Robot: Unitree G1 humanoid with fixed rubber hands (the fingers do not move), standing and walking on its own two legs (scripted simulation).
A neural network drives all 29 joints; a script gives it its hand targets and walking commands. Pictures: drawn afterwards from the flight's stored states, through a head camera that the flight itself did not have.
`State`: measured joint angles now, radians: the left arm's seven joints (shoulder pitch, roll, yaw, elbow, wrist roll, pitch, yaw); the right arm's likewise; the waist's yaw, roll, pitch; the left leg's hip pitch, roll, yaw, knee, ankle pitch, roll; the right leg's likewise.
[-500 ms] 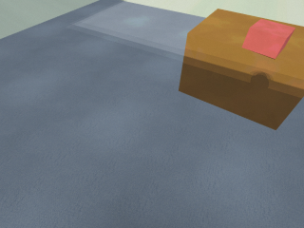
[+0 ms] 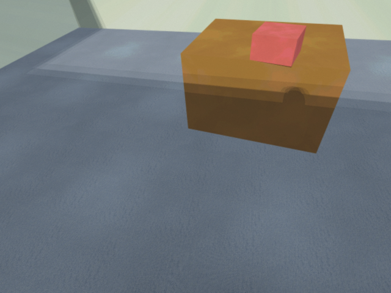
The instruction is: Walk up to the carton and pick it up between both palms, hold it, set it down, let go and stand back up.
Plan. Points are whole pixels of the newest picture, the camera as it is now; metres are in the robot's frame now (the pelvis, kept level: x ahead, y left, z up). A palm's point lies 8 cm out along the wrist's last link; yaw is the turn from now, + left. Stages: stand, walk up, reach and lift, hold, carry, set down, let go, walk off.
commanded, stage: walk up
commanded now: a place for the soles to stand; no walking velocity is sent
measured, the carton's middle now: (277, 43) +1.40 -0.47 -0.05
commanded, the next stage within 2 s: none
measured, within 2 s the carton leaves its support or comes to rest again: neither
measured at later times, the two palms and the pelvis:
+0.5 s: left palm (112, 226) +0.33 +0.22 -0.08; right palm (352, 284) +0.18 -0.30 -0.07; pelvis +0.19 -0.02 +0.03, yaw -11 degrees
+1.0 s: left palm (142, 175) +0.51 +0.18 -0.09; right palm (324, 170) +0.47 -0.37 -0.07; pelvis +0.40 -0.09 +0.01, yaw -16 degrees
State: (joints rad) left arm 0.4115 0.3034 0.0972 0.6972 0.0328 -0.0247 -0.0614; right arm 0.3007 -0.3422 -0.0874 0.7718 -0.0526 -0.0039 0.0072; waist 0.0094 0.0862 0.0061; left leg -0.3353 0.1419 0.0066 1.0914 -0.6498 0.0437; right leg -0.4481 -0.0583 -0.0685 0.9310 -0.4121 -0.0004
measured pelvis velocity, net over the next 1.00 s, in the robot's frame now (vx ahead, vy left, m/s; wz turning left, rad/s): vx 0.40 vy -0.09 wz -0.28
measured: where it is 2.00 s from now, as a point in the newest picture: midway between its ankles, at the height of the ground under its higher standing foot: (239, 201)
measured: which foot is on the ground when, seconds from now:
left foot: up 0.00-0.26, down 0.28-0.68, up 0.70-0.98, down 1.00-1.00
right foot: down 0.00-0.30, up 0.32-0.62, down 0.64-1.00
